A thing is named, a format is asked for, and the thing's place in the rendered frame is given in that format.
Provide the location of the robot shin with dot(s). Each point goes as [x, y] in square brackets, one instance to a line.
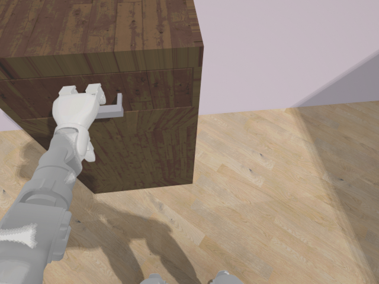
[155, 275]
[222, 272]

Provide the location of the handle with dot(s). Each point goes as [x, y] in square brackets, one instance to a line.
[110, 111]

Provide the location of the cabinet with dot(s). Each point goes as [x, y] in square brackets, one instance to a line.
[147, 148]

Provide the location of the robot left upper arm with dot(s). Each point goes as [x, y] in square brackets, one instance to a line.
[33, 236]

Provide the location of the robot left hand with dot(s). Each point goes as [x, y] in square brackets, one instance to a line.
[79, 108]

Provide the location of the left robot forearm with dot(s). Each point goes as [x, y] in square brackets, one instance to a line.
[55, 176]

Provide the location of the robot right shin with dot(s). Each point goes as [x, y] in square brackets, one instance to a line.
[222, 272]

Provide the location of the robot left shin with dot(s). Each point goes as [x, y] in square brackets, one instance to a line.
[155, 275]

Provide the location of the drawer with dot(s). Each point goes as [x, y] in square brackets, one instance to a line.
[142, 89]

